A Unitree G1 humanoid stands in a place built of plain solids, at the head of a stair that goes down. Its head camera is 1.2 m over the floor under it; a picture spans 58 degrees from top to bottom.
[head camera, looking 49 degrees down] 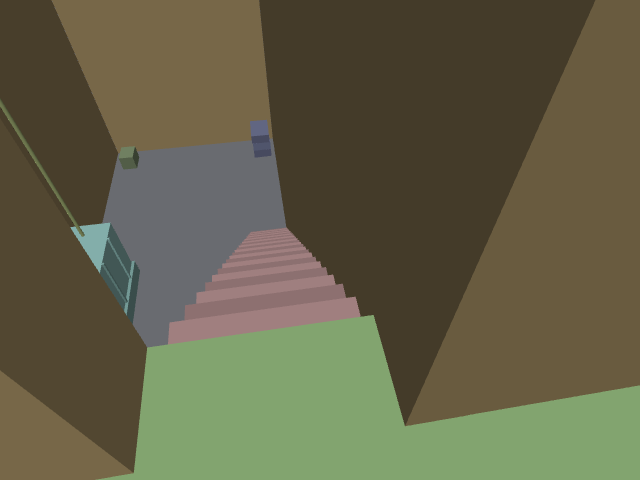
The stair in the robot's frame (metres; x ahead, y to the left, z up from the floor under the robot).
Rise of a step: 0.21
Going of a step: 0.21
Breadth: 0.70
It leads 9 degrees to the left of straight ahead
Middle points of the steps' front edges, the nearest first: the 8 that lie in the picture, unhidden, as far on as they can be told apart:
0.67 0.18 0.00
0.87 0.21 -0.20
1.08 0.24 -0.41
1.29 0.28 -0.62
1.50 0.31 -0.83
1.70 0.34 -1.03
1.91 0.38 -1.24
2.12 0.41 -1.45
